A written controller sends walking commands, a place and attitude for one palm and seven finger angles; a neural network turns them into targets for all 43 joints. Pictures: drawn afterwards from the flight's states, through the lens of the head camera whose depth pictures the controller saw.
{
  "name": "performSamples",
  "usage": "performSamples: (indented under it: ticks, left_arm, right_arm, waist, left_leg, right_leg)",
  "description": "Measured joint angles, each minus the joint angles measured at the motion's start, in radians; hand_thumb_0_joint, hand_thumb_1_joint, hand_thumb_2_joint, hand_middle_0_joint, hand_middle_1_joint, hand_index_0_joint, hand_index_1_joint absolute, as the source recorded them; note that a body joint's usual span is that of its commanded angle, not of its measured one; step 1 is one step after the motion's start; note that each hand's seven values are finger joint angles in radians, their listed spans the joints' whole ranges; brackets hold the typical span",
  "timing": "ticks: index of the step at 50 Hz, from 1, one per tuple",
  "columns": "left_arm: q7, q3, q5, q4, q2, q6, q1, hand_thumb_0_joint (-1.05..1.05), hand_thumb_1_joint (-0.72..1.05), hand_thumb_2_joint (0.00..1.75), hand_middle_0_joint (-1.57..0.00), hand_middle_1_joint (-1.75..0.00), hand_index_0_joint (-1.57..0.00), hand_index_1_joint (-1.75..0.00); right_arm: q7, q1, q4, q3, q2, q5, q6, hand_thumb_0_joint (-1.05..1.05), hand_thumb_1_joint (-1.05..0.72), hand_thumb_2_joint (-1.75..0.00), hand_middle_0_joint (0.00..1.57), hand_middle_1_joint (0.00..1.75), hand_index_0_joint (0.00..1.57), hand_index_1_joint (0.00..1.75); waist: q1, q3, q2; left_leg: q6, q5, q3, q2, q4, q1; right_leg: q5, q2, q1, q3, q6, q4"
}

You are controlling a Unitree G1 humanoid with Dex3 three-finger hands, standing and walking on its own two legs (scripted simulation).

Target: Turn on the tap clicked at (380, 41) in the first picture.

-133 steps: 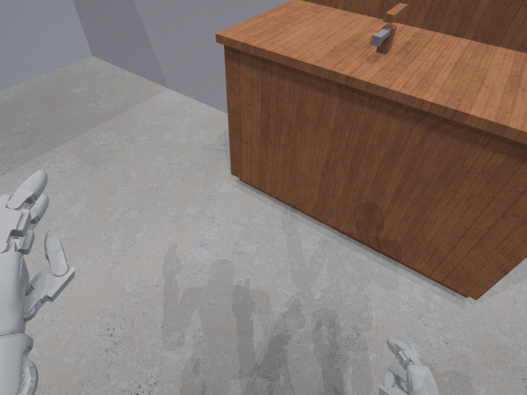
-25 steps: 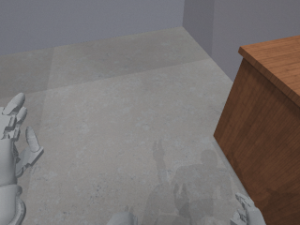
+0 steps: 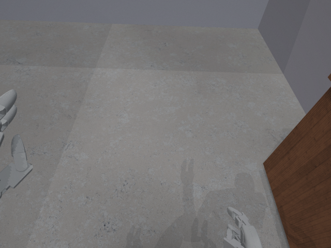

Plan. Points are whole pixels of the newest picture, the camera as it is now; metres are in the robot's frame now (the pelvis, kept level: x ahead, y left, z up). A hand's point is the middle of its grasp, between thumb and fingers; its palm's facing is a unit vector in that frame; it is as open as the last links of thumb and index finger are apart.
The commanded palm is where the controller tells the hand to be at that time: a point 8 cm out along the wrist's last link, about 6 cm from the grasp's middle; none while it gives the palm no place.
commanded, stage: walk to a spot facing it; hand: left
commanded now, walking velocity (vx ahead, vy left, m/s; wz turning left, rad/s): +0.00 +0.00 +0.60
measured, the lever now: out of the picture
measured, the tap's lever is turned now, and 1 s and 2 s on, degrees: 0 0 0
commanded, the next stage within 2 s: turn to face it in 1.40 s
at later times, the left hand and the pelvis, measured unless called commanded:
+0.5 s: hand out of the picture +0.05 +0.26 +0.19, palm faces +0.66 -0.63 -0.40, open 7.4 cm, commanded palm -0.01 +0.29 +0.18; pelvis -0.08 -0.03 +0.00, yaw +18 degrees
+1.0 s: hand out of the picture -0.03 +0.30 +0.16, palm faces +0.78 -0.45 -0.43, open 7.4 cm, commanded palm -0.09 +0.30 +0.18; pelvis -0.08 -0.02 -0.01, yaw +30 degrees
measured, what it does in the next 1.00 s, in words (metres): steps on the spot, turning left: right foot, then left foot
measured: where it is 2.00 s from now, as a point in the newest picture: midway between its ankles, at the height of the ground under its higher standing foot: outside the picture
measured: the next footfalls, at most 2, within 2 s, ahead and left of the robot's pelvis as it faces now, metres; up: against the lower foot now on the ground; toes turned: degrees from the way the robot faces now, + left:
right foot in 0.10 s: +0.02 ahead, -0.12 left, +0.00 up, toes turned -1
left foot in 0.56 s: -0.12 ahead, +0.11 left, +0.00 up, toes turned +26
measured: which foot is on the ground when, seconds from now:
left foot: down 0.00-0.10, up 0.12-0.54, down 0.56-0.98, up 1.00-1.00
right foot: up 0.00-0.08, down 0.10-0.56, up 0.58-0.96, down 0.98-1.00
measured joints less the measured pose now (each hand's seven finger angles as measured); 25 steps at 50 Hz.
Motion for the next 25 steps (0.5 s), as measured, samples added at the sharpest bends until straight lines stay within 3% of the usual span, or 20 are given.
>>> performSamples:
  ticks: [4,5,6,7,9,11,13,18,25]
  left_arm:
    - [0.0,0.011,-0.006,0.08,0.002,0.027,-0.017,0.01,0.89,0.9,-0.21,-0.31,-0.22,-0.3]
    - [0.001,0.009,-0.003,0.102,-0.006,0.035,-0.029,0.01,0.89,0.9,-0.21,-0.3,-0.22,-0.3]
    - [0.002,-0.005,0.005,0.129,-0.026,0.044,-0.049,0.01,0.89,0.9,-0.21,-0.3,-0.21,-0.3]
    - [0.004,-0.022,0.009,0.153,-0.043,0.055,-0.069,0.01,0.89,0.9,-0.21,-0.3,-0.22,-0.3]
    - [0.011,-0.058,0.011,0.196,-0.075,0.072,-0.107,0.01,0.89,0.9,-0.21,-0.3,-0.22,-0.3]
    - [0.014,-0.079,0.019,0.223,-0.103,0.07,-0.114,0.01,0.89,0.9,-0.21,-0.3,-0.22,-0.3]
    - [0.013,-0.093,0.025,0.237,-0.113,0.061,-0.107,0.02,0.89,0.9,-0.21,-0.3,-0.22,-0.3]
    - [0.017,-0.089,0.028,0.205,-0.081,0.031,-0.093,0.02,0.89,0.9,-0.21,-0.31,-0.22,-0.3]
    - [0.047,-0.028,0.021,0.099,-0.046,-0.001,-0.081,0.01,0.89,0.9,-0.21,-0.31,-0.22,-0.31]
  right_arm:
    - [-0.011,-0.009,0.024,0.001,-0.019,-0.002,0.006,0.01,-0.9,-0.9,0.21,0.3,0.21,0.3]
    - [-0.013,-0.013,0.026,-0.001,-0.028,-0.001,0.009,0.01,-0.9,-0.9,0.21,0.3,0.21,0.3]
    - [-0.016,-0.021,0.034,-0.006,-0.044,0.001,0.015,0.01,-0.9,-0.9,0.21,0.3,0.21,0.3]
    - [-0.02,-0.026,0.045,-0.012,-0.057,0.002,0.021,0.01,-0.9,-0.9,0.21,0.3,0.21,0.3]
    - [-0.027,-0.023,0.067,-0.026,-0.081,0.001,0.027,0.01,-0.9,-0.9,0.21,0.3,0.21,0.3]
    - [-0.036,-0.017,0.077,-0.036,-0.104,-0.003,0.035,0.01,-0.9,-0.9,0.21,0.3,0.21,0.3]
    - [-0.053,-0.015,0.077,-0.047,-0.122,-0.004,0.043,0.01,-0.9,-0.9,0.21,0.3,0.2,0.3]
    - [-0.088,-0.013,0.05,-0.082,-0.154,-0.013,0.047,0.01,-0.9,-0.9,0.2,0.3,0.2,0.3]
    - [-0.092,-0.003,0.0,-0.101,-0.169,-0.018,0.05,0.01,-0.9,-0.9,0.2,0.3,0.2,0.3]
  waist:
    - [0.026,-0.015,0.024]
    - [0.035,-0.018,0.029]
    - [0.038,-0.015,0.05]
    - [0.038,-0.014,0.056]
    - [0.035,-0.018,0.037]
    - [0.023,-0.029,0.012]
    - [0.003,-0.038,-0.006]
    - [-0.021,-0.041,-0.036]
    - [-0.001,-0.042,-0.06]
  left_leg:
    - [-0.02,0.018,-0.029,-0.026,0.012,-0.026]
    - [-0.026,0.016,-0.033,-0.033,0.029,-0.039]
    - [-0.023,-0.037,-0.038,-0.026,0.07,-0.057]
    - [-0.029,-0.127,-0.028,-0.03,0.158,-0.086]
    - [-0.046,-0.221,0.011,-0.054,0.39,-0.149]
    - [-0.063,-0.216,0.055,-0.052,0.574,-0.186]
    - [-0.074,-0.202,0.081,-0.031,0.657,-0.192]
    - [-0.069,-0.211,0.116,0.03,0.521,-0.11]
    - [-0.04,-0.264,0.164,0.044,0.208,0.039]
  right_leg:
    - [0.051,0.025,0.117,-0.001,-0.004,-0.199]
    - [0.109,0.026,0.148,-0.005,-0.026,-0.269]
    - [0.153,0.036,0.154,-0.018,-0.069,-0.284]
    - [0.166,0.031,0.154,-0.032,-0.106,-0.278]
    - [0.165,-0.005,0.162,-0.054,-0.141,-0.274]
    - [0.168,-0.039,0.176,-0.073,-0.145,-0.288]
    - [0.179,-0.063,0.186,-0.099,-0.143,-0.307]
    - [0.203,-0.1,0.178,-0.161,-0.143,-0.326]
    - [0.208,-0.146,0.1,-0.224,-0.123,-0.264]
